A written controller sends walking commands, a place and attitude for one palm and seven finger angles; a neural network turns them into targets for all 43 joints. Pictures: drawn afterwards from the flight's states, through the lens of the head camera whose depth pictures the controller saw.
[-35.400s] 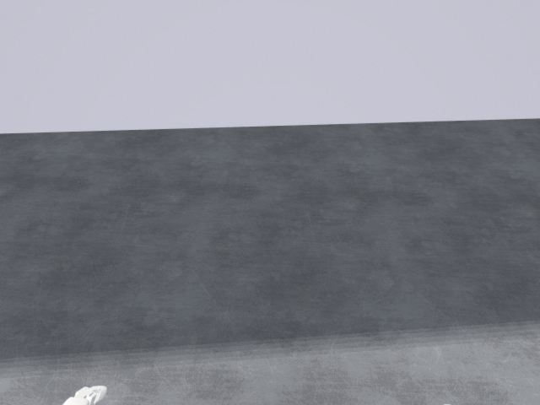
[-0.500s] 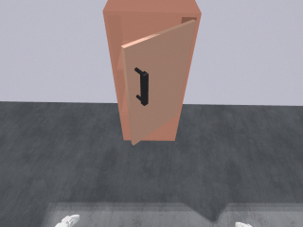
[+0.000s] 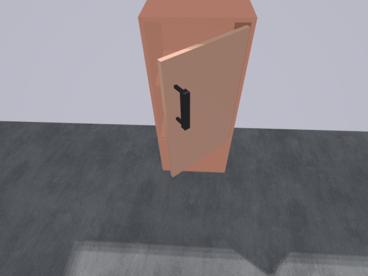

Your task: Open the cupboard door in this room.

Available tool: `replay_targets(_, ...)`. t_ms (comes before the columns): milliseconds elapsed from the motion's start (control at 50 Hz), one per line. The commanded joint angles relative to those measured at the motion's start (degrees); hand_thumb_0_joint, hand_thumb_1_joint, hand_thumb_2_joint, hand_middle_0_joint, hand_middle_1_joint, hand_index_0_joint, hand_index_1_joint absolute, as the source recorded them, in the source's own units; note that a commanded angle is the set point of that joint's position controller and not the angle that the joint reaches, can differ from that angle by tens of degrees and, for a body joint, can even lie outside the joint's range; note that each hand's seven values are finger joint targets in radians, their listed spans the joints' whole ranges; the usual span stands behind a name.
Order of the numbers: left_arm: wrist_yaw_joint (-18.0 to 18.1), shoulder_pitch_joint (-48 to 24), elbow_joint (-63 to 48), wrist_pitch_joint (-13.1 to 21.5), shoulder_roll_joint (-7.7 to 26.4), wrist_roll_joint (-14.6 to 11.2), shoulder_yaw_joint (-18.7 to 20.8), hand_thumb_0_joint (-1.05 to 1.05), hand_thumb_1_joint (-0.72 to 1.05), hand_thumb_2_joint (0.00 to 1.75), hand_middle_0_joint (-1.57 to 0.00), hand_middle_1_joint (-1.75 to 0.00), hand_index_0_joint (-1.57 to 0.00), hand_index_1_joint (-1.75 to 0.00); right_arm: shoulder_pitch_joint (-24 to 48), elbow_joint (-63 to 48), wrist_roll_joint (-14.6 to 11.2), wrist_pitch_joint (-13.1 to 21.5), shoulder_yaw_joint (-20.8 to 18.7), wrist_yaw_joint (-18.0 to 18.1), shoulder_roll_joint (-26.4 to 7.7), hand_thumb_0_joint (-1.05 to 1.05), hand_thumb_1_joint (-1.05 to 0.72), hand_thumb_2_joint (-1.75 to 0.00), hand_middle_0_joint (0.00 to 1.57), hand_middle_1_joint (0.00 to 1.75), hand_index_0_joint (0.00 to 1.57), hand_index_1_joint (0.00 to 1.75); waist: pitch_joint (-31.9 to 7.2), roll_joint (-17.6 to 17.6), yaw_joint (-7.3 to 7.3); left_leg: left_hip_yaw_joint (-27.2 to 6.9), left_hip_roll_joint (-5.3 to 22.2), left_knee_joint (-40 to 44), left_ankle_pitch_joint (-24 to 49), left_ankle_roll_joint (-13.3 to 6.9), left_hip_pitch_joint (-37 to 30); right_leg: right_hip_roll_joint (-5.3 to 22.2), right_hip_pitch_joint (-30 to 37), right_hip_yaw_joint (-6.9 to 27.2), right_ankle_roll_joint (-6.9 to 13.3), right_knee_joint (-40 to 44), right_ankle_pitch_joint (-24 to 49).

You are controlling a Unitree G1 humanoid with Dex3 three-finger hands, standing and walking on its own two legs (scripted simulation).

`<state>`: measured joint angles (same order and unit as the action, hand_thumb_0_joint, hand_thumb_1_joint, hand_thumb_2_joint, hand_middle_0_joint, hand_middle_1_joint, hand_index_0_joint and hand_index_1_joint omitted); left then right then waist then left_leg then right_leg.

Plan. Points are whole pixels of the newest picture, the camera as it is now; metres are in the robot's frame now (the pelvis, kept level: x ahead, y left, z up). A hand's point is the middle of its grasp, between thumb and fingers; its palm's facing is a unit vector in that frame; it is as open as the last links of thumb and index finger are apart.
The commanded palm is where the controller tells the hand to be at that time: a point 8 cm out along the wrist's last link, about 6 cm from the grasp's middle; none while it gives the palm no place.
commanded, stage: let the arm hang, fingers relaxed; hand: left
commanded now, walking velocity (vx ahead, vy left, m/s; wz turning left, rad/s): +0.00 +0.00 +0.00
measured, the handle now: (181, 107) +0.62 +0.06 +0.00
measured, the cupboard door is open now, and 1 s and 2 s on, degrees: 41 41 41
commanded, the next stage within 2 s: look to check the result in 0.36 s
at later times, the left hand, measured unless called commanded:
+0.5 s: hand out of the picture +0.03 +0.16 -0.17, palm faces +0.03 -0.98 -0.20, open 7.4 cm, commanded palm none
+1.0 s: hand out of the picture +0.02 +0.15 -0.17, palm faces +0.04 -0.98 -0.20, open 7.4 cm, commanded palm none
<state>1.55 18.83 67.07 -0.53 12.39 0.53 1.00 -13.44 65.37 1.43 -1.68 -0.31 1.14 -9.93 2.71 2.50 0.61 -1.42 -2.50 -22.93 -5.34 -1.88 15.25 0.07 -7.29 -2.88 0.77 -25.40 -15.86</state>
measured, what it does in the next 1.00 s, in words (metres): stands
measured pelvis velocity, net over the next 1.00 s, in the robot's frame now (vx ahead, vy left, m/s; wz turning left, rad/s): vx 0.03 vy -0.02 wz -0.01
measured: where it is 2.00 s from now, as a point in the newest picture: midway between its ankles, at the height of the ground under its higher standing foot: outside the picture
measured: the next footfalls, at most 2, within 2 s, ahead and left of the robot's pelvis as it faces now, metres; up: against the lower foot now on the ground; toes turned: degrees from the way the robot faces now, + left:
left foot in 1.94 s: +0.11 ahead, +0.08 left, +0.00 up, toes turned -26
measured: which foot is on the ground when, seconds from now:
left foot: down 0.00-1.00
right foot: down 0.00-1.00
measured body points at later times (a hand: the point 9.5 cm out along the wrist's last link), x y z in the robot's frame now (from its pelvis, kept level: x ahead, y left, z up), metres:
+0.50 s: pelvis +0.02 -0.02 +0.00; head +0.03 -0.02 +0.45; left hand +0.03 +0.21 -0.16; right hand +0.01 -0.24 -0.16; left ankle +0.08 +0.10 -0.74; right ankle -0.02 -0.11 -0.74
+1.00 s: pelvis +0.03 -0.02 +0.00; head +0.04 -0.03 +0.45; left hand +0.02 +0.20 -0.16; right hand +0.04 -0.25 -0.16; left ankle +0.08 +0.10 -0.74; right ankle -0.02 -0.11 -0.74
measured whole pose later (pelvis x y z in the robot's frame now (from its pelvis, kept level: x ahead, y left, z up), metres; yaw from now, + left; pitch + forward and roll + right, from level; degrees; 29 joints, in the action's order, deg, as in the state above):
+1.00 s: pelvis +0.03 -0.02 +0.00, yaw +0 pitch -3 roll +0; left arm 2.1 16.1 66.3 0.4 8.7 0.0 0.5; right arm -12.2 66.3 1.3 -0.7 0.1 1.9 -9.3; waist 3.7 0.4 0.3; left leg -1.8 -0.9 -23.2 -8.4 0.1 12.1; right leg -1.7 -2.8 -2.9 2.5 -22.3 -17.0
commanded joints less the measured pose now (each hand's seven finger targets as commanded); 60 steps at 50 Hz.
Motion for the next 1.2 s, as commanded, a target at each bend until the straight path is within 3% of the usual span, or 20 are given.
replay_targets(0, 0.2, 0.5, -2.4, 0.8, 6.1, 0.2, 0.7, 0.0, 0.9, 0.9, -0.2, -0.3, -0.2, -0.3, -1.8, -1.5, -0.1, 1.2, -1.3, 0.4, -7.0, 0.0, -0.9, -0.9, 0.2, 0.3, 0.2, 0.3, 2.9, -5.2, -0.98, -6.2, 6.4, 4.6, -7.0, -0.4, -3.4, 5.9, -8.2, 5.7, 2.6, 8.6, -5.9)
replay_targets(100, 0.2, -0.6, -2.9, 0.6, 6.1, 0.2, 0.8, 0.0, 0.9, 0.9, -0.2, -0.3, -0.2, -0.3, -1.3, -1.1, 0.1, 1.3, -0.8, 0.4, -6.2, 0.0, -0.9, -0.9, 0.2, 0.3, 0.2, 0.3, 3.9, -1.6, -0.71, -6.1, 6.3, 4.9, -6.6, -0.1, -2.5, 5.8, -7.4, 5.7, 2.4, 8.4, -5.4)
replay_targets(280, 0.3, -2.0, -3.5, 1.0, 5.1, 0.0, 0.9, 0.0, 0.9, 0.9, -0.2, -0.3, -0.2, -0.3, -1.7, -1.4, 0.0, 1.7, -0.5, 0.6, -5.4, 0.0, -0.9, -0.9, 0.2, 0.3, 0.2, 0.3, 1.9, -3.1, -0.56, -5.3, 6.3, 3.3, -0.3, 0.2, -3.5, 6.0, -4.1, 5.5, 2.3, 8.8, -0.4)
replay_targets(420, 0.5, -1.8, -3.2, 1.0, 3.7, -0.3, 0.8, 0.0, 0.9, 0.9, -0.2, -0.3, -0.2, -0.3, -2.3, -0.8, 0.0, 1.9, -0.2, 0.9, -4.7, 0.0, -0.9, -0.9, 0.2, 0.3, 0.2, 0.3, 1.0, -1.4, -0.58, -5.1, 6.9, 2.7, 3.9, 0.3, -4.3, 6.0, -2.0, 5.2, 2.2, 8.2, 4.7)
replay_targets(660, 0.7, 0.4, -2.3, 1.1, 2.5, -0.3, 0.5, 0.0, 0.9, 0.9, -0.2, -0.3, -0.2, -0.3, -2.6, -0.3, -0.2, 1.7, -0.4, 1.2, -4.1, 0.0, -0.9, -0.9, 0.2, 0.3, 0.2, 0.3, 1.2, -3.2, -0.84, -4.2, 6.9, 1.7, 4.3, 0.2, -6.2, 6.0, -2.5, 5.3, 2.0, 8.8, 6.7)
replay_targets(1000, 0.7, 0.1, -2.4, 1.3, 3.5, -0.2, 0.6, 0.0, 0.9, 0.9, -0.2, -0.3, -0.2, -0.3, -0.8, -0.7, -0.2, 1.9, -0.5, 1.3, -5.3, 0.0, -0.9, -0.9, 0.2, 0.3, 0.2, 0.3, 1.9, -2.6, -0.63, -4.1, 7.1, 2.2, 4.6, 0.1, -6.4, 6.1, -1.8, 5.3, 2.0, 9.2, 8.0)
replay_targets(1080, 0.7, 0.5, -2.9, 0.6, 2.7, -0.1, 1.0, 0.0, 0.9, 0.9, -0.2, -0.3, -0.2, -0.3, -1.7, -0.8, -0.2, 1.4, -0.7, 1.6, -4.4, 0.0, -0.9, -0.9, 0.2, 0.3, 0.2, 0.3, 1.8, -2.5, -0.62, -2.3, 7.8, 0.1, 4.4, 0.5, -6.8, 5.9, -3.1, 6.8, 2.1, 7.9, 11.0)
replay_targets(1180, 0.0, -1.2, -6.5, -1.0, 5.1, 0.4, 3.4, 0.0, 0.9, 0.9, -0.2, -0.3, -0.2, -0.3, -1.5, -3.8, 0.0, 0.5, -2.7, 2.2, -6.6, 0.0, -0.9, -0.9, 0.2, 0.3, 0.2, 0.3, 1.4, -4.9, -0.69, 1.0, 8.7, -4.5, -0.4, 0.8, -3.5, 6.2, -5.3, 10.5, 3.6, 3.8, 12.7)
